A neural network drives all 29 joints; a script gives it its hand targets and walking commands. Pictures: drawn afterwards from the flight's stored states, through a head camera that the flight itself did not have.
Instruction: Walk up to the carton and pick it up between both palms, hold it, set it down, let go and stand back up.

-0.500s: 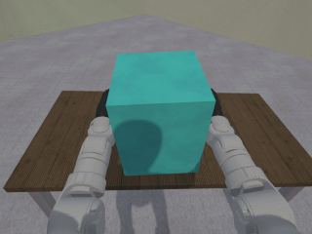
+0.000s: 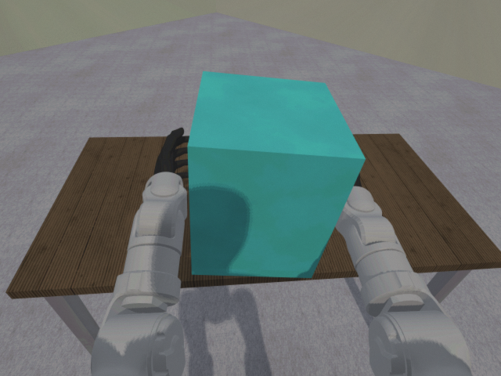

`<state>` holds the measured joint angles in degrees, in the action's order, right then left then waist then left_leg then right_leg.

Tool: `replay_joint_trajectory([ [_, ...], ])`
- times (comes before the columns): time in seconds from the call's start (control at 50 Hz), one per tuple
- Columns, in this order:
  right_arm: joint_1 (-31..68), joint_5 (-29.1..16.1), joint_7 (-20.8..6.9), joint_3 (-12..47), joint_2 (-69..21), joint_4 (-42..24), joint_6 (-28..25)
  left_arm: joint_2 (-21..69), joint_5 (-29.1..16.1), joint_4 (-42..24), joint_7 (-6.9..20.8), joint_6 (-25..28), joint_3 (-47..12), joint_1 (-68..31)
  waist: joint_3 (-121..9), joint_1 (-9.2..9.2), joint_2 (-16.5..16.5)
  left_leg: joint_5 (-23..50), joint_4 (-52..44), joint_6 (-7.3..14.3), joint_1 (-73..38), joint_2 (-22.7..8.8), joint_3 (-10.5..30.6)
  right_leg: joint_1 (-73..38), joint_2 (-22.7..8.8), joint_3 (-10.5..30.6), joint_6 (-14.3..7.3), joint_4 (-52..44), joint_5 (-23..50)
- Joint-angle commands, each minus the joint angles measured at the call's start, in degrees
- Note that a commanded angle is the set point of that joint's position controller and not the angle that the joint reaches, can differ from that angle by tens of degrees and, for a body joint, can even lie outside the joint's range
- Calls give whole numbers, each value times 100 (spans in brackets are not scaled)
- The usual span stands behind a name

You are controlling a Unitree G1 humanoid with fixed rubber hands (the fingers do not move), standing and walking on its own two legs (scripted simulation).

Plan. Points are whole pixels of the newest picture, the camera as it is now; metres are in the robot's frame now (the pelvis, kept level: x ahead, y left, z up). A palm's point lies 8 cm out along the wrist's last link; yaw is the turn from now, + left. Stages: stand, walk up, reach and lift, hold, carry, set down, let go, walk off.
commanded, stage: reach and lift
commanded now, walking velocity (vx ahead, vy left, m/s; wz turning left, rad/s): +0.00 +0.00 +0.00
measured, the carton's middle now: (259, 178) +0.40 -0.01 +0.16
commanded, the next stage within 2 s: hold in 0.94 s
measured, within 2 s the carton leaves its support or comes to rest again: neither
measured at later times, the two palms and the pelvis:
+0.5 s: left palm (166, 169) +0.41 +0.14 +0.17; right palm (344, 173) +0.40 -0.15 +0.17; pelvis +0.03 -0.01 +0.00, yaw +2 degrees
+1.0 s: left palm (157, 165) +0.39 +0.15 +0.19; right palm (344, 170) +0.39 -0.15 +0.18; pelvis +0.02 +0.00 +0.00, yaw +1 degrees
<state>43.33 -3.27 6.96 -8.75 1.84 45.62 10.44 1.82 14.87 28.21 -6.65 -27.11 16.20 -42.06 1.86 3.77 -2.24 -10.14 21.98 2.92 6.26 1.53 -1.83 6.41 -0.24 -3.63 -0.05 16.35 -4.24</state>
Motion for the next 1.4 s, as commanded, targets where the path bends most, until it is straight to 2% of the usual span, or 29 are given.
replay_joint_trajectory([
  [0.0,4993,-131,-648,1573,-3523,-1863,-407,3846,-675,-448,907,29,-2238,-4121,-2838,-13,220,-388,-774,-265,-39,-165,310,-995,220,-19,46,-134,-533],
  [0.1,4856,-127,-584,1524,-3579,-1798,-338,3798,-714,-482,950,24,-2246,-4133,-3016,118,322,-17,-639,-313,-189,-89,284,-1099,209,5,58,-123,-220],
  [0.18,4492,-276,-462,1708,-3565,-1761,-229,3643,-616,-615,1070,-53,-2177,-3784,-2833,181,302,515,-532,-347,-259,3,263,-1390,210,25,118,-96,315],
  [0.3,4335,-803,-229,2417,-3681,-2636,-147,3699,-786,-1564,1175,-104,-2687,-3621,-3171,319,418,1757,-181,-524,-544,96,355,-1789,280,14,221,81,1488],
  [0.42,3926,-1069,-116,2801,-3641,-3072,40,3691,-873,-2222,1140,-246,-3134,-3395,-2937,430,518,2069,-93,-623,-676,74,456,-1659,313,-10,208,102,1630],
  [0.62,3908,-1175,-79,2951,-3502,-3619,214,3640,-861,-2507,1183,-527,-3230,-3114,-2805,354,390,1956,-144,-587,-734,18,460,-1595,336,-20,189,39,1481],
  [0.78,3820,-1198,-61,2936,-3403,-3510,317,3527,-720,-2552,1251,-729,-3067,-2986,-2619,285,327,1911,-207,-548,-768,-5,407,-1654,347,-26,175,3,1379],
  [0.94,3973,-1312,-60,2954,-3363,-3639,357,3579,-746,-2842,1239,-922,-3190,-3077,-2642,274,480,2064,-158,-599,-884,-39,385,-1615,379,-54,119,-29,1157],
  [1.04,4077,-1297,-69,2846,-3377,-3530,458,3521,-690,-2879,1271,-1096,-3101,-3195,-2394,241,449,1598,-317,-522,-677,-56,326,-1573,363,-65,101,-77,633],
  [1.18,4428,-954,-179,2348,-3426,-3165,487,3447,-565,-2433,1367,-1215,-2795,-3572,-2073,231,473,386,-672,-371,-158,-89,233,-1542,275,-85,100,-122,-233],
  [1.38,4586,-812,-203,2213,-3536,-2808,450,3329,-474,-2023,1442,-1181,-2403,-3669,-2198,140,383,270,-728,-281,-6,-53,167,-1739,245,-83,128,-97,-281],
])
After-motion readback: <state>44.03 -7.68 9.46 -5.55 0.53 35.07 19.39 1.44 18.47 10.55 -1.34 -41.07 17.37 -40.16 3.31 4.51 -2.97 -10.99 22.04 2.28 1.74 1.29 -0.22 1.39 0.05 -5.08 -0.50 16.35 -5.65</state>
